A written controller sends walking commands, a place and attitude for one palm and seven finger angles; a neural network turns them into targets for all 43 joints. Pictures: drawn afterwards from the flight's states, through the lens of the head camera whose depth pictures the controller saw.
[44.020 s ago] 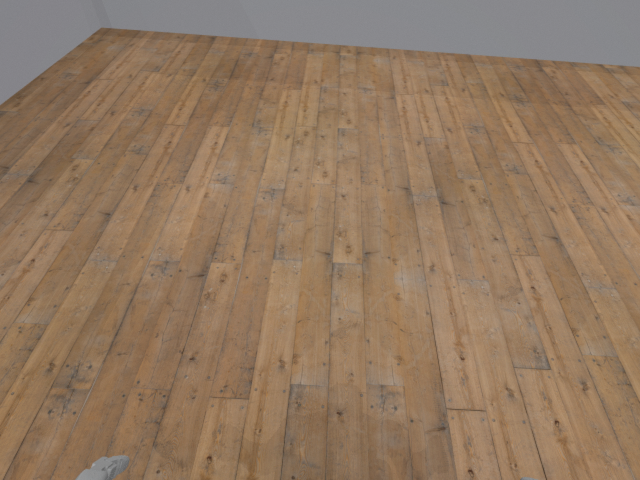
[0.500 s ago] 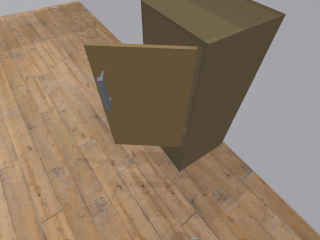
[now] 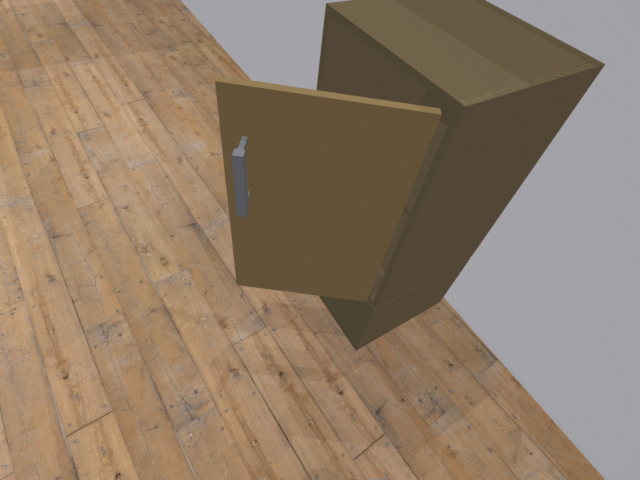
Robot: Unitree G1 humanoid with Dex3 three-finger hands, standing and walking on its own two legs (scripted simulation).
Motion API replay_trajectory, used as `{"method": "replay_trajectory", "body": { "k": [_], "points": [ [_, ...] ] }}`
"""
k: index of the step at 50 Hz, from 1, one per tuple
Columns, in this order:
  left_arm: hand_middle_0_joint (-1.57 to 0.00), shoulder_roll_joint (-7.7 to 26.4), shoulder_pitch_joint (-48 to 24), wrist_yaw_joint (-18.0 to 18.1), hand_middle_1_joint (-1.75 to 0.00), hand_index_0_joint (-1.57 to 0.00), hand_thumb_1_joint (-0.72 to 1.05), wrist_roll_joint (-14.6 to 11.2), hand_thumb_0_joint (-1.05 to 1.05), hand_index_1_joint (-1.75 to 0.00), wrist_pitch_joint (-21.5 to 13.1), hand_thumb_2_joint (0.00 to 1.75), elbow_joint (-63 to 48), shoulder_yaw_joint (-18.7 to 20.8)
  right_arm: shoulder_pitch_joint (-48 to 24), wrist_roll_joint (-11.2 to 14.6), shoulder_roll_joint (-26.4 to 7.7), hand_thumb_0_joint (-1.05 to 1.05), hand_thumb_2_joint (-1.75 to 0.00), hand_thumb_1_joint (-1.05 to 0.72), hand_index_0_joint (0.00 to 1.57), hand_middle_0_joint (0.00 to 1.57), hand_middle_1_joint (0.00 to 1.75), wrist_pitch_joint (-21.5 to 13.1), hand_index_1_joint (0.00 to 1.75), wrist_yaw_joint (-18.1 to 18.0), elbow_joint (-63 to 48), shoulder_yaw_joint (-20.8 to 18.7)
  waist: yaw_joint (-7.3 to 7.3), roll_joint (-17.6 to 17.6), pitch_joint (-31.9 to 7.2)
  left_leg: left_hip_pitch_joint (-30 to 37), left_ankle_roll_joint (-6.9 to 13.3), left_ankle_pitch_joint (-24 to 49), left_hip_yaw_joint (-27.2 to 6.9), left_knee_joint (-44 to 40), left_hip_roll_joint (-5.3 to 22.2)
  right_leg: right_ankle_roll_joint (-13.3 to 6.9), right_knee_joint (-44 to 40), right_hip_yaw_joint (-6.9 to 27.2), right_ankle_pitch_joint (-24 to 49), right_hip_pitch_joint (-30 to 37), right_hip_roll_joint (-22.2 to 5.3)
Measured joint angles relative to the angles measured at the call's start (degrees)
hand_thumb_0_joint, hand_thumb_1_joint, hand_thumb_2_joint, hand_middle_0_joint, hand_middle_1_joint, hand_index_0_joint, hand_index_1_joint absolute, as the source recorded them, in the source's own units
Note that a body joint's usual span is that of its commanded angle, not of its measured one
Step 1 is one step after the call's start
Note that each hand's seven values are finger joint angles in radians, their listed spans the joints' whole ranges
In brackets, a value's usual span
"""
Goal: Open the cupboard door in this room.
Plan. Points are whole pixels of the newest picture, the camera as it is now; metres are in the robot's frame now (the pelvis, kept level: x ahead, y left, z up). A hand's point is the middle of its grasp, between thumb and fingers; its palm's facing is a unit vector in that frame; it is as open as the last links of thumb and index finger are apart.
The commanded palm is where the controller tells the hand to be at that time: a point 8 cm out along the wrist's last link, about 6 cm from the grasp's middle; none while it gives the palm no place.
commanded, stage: come to a stop and stand still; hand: left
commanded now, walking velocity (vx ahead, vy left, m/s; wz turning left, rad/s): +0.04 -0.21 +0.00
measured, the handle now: (243, 178) +0.60 +0.18 -0.03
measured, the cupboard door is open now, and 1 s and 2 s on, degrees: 53 53 53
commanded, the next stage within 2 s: look again from close up in 0.84 s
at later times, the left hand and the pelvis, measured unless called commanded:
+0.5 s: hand out of the picture +0.00 +0.12 -0.17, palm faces +0.00 -0.98 -0.21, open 7.3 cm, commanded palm none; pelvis -0.03 -0.06 +0.00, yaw -1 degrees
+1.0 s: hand out of the picture -0.04 +0.08 -0.18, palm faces +0.02 -0.99 -0.17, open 7.3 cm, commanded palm none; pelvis -0.02 -0.07 +0.00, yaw -1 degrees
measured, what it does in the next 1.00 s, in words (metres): steps on the spot: right foot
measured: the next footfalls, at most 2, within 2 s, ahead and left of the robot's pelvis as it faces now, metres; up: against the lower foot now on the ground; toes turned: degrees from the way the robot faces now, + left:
right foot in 0.38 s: -0.04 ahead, -0.18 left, +0.00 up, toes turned -3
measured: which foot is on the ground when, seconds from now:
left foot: down 0.00-1.00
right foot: up 0.00-0.36, down 0.38-1.00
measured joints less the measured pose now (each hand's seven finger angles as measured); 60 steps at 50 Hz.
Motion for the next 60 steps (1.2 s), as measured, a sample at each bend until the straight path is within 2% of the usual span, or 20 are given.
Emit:
{"method": "replay_trajectory", "body": {
  "k": [4,9,15,18,19,20,22,24,28,32,36,47,50,52,55,60],
  "points": [
    [-0.19,0.66,2.76,-0.53,-0.30,-0.20,0.91,0.08,0.01,-0.30,0.01,0.90,0.90,0.21,-0.15,0.25,0.91,0.00,-0.90,-0.91,0.20,0.20,0.30,-0.60,0.30,-0.32,-0.19,0.35,0.34,0.37,-1.05,0.55,0.20,2.76,0.55,-4.28,0.39,0.97,2.72,0.76,1.97,0.83,0.25],
    [-0.19,0.47,4.73,-0.98,-0.30,-0.20,0.91,0.25,0.01,-0.30,0.51,0.90,1.63,0.07,0.43,0.24,0.43,0.00,-0.90,-0.92,0.20,0.20,0.30,-1.01,0.30,-0.19,-0.07,-0.07,-0.37,1.40,-1.22,0.23,-0.20,4.80,0.95,-6.74,1.76,1.33,-0.13,-0.15,1.15,2.98,-0.71],
    [-0.19,-1.26,3.62,-1.27,-0.30,-0.20,0.91,0.06,0.01,-0.30,-0.19,0.90,1.65,-0.99,2.91,0.09,-0.86,0.00,-0.90,-0.91,0.20,0.20,0.30,-0.39,0.30,0.54,2.30,-0.84,-2.00,2.81,-0.90,-0.74,-1.53,6.22,0.20,-7.05,2.76,0.23,-13.36,-2.37,-1.48,8.06,-1.57],
    [-0.19,-2.31,2.86,-1.23,-0.30,-0.20,0.91,-0.11,0.01,-0.30,-1.22,0.90,1.24,-1.51,4.56,0.31,-1.34,0.00,-0.90,-0.91,0.20,0.20,0.30,0.30,0.30,0.82,3.93,-1.29,-2.31,2.90,-1.10,-1.71,-2.67,6.06,0.00,-5.54,2.46,-0.54,-24.18,-3.62,3.43,12.29,-1.47],
    [-0.19,-2.30,3.04,-1.13,-0.30,-0.20,0.91,-0.08,0.01,-0.30,-1.77,0.90,0.88,-1.67,5.20,0.49,-1.22,0.00,-0.90,-0.91,0.20,0.20,0.30,0.55,0.30,0.90,4.33,-1.37,-2.16,1.93,-1.45,-2.36,-3.14,5.67,0.52,-4.44,1.77,-1.16,-28.56,-3.06,4.20,13.87,-1.93],
    [-0.19,-2.91,2.77,-0.80,-0.30,-0.20,0.91,-0.01,0.01,-0.30,-2.23,0.90,1.28,-1.74,5.39,0.69,-1.48,0.00,-0.90,-0.91,0.20,0.20,0.30,0.88,0.30,0.97,5.03,-1.48,-2.12,2.30,-1.30,-2.85,-3.63,4.88,0.42,-2.99,1.96,-1.14,-29.37,-2.92,4.82,14.15,-1.71],
    [-0.19,-4.33,2.76,-0.42,-0.30,-0.20,0.91,0.07,0.01,-0.30,-2.33,0.90,2.02,-2.45,6.16,0.68,-2.05,0.00,-0.90,-0.91,0.20,0.20,0.30,1.66,0.30,1.29,6.11,-1.53,-2.55,3.80,-1.47,-2.89,-4.08,0.30,-1.25,-1.19,2.17,-1.07,-28.95,-3.63,5.47,14.67,-0.91],
    [-0.20,-4.79,3.36,0.01,-0.30,-0.20,0.93,0.00,0.01,-0.30,-2.83,0.90,2.66,-2.81,7.07,0.37,-2.10,0.00,-0.90,-0.91,0.20,0.20,0.30,1.74,0.30,1.59,6.86,-1.38,-2.64,4.47,-2.06,-2.70,-4.23,-1.32,-2.36,0.49,2.20,-1.38,-29.57,-4.06,5.86,15.44,-0.28],
    [-0.20,-5.15,4.26,0.34,-0.30,-0.21,0.94,-0.56,0.01,-0.30,-4.09,0.90,4.07,-3.43,7.88,0.50,-1.39,0.01,-0.90,-0.91,0.19,0.20,0.30,0.73,0.30,1.31,8.10,-0.73,-2.86,5.09,-2.34,0.19,-4.69,2.48,-3.63,-1.05,2.86,-2.16,-29.45,-4.88,5.41,16.38,1.47],
    [-0.20,-4.84,4.07,0.59,-0.30,-0.21,0.94,-0.90,0.02,-0.30,-3.98,0.90,5.27,-3.50,7.07,0.72,0.62,0.01,-0.90,-0.91,0.19,0.19,0.30,-0.12,0.30,0.64,9.42,0.09,-2.31,3.24,-1.64,1.90,-5.48,1.58,-3.57,-2.40,2.78,-2.55,-29.70,-4.86,5.12,17.49,1.39],
    [-0.20,-5.32,4.17,0.37,-0.30,-0.20,0.94,-0.97,0.02,-0.30,-3.74,0.90,5.74,-3.66,5.87,0.84,1.48,0.00,-0.90,-0.91,0.19,0.20,0.30,-0.38,0.30,0.37,9.46,0.50,-1.71,3.35,-0.90,2.69,-5.70,2.20,-3.54,-3.49,3.05,-2.81,-30.79,-4.83,5.77,18.24,1.69],
    [-0.20,-6.79,6.42,0.33,-0.30,-0.20,0.91,-0.80,0.01,-0.30,-4.03,0.90,6.31,-3.84,4.46,0.76,1.04,0.01,-0.90,-0.92,0.20,0.20,0.30,-0.38,0.30,0.33,9.17,0.51,-0.97,3.50,-0.66,3.69,-5.79,2.50,-3.61,-5.11,2.84,-2.91,-32.31,-4.97,5.93,19.26,1.55],
    [-0.20,-7.78,7.61,1.41,-0.30,-0.20,0.91,0.02,0.01,-0.30,-5.71,0.90,5.18,-4.18,4.10,0.95,-0.43,0.01,-0.90,-0.92,0.20,0.20,0.30,-0.25,0.30,0.77,6.88,0.50,-0.53,4.99,-0.55,0.12,-4.46,-1.31,-3.81,1.22,3.60,-2.59,-31.60,-4.55,6.00,17.86,2.62],
    [-0.20,-8.18,8.33,1.41,-0.30,-0.20,0.91,0.22,0.01,-0.30,-6.26,0.90,4.46,-4.45,3.86,0.99,-1.44,0.01,-0.90,-0.92,0.20,0.20,0.30,-0.60,0.30,0.91,4.96,0.28,-0.90,6.08,-0.31,-0.70,-3.75,-1.37,-3.67,2.62,3.56,-2.46,-29.79,-4.40,5.14,16.88,3.10],
    [-0.20,-7.38,8.44,1.51,-0.30,-0.21,0.90,0.12,0.01,-0.30,-5.76,0.90,3.95,-4.35,3.73,0.98,-1.28,0.01,-0.90,-0.92,0.19,0.19,0.30,-1.53,0.30,0.86,3.54,0.48,-1.20,4.89,-0.59,-0.62,-3.63,-2.32,-3.01,3.68,2.31,-1.86,-26.76,-3.94,3.19,16.03,1.72],
    [-0.20,-5.82,7.50,1.40,-0.30,-0.21,0.90,0.09,0.01,-0.30,-4.70,0.90,2.46,-4.04,3.74,0.91,-1.45,0.01,-0.90,-0.93,0.19,0.20,0.30,-1.81,0.30,0.40,2.66,0.85,-0.56,4.51,-2.03,-0.42,-2.69,-3.33,-2.27,4.58,1.11,-0.83,-24.95,-3.37,2.01,15.74,0.37]
  ]
}}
